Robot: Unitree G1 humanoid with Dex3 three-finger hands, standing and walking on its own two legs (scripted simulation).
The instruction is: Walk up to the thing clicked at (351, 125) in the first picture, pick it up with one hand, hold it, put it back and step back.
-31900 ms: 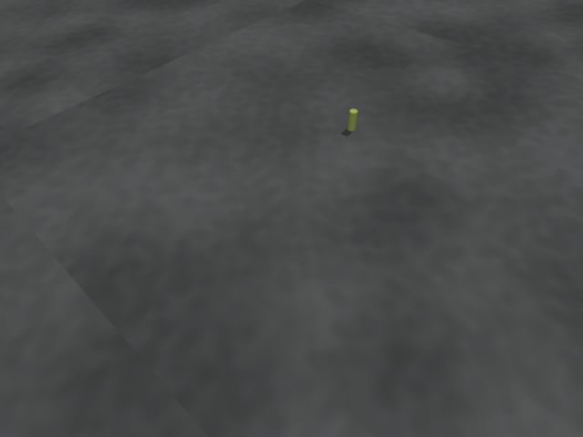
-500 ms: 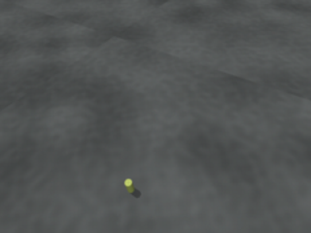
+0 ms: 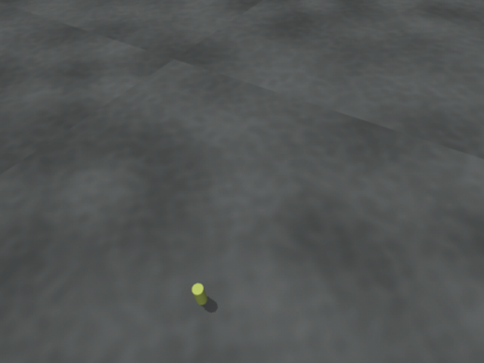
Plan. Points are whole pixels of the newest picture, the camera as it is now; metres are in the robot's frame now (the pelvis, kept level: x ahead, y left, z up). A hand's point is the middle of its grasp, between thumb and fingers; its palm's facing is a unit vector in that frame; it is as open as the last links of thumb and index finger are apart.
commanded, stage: stand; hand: left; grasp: from above
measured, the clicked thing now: (199, 294) +0.47 +0.22 -0.72
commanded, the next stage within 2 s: step back in 0.68 s
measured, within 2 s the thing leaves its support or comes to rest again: neither
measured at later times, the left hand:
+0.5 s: hand out of the picture +0.06 +0.25 -0.16, palm faces +0.00 -0.94 -0.34, open 7.3 cm
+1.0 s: hand out of the picture +0.09 +0.31 -0.18, palm faces -0.02 -0.92 -0.39, open 7.3 cm
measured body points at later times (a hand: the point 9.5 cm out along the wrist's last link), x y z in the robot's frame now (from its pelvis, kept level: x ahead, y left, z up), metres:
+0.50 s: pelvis +0.00 +0.00 +0.00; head +0.00 -0.01 +0.45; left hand +0.07 +0.30 -0.13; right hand +0.06 -0.30 -0.14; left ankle +0.00 +0.15 -0.75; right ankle +0.00 -0.14 -0.75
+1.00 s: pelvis -0.06 +0.04 -0.02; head +0.01 +0.06 +0.42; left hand +0.09 +0.35 -0.15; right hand +0.00 -0.29 -0.13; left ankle -0.05 +0.13 -0.75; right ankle -0.03 -0.12 -0.71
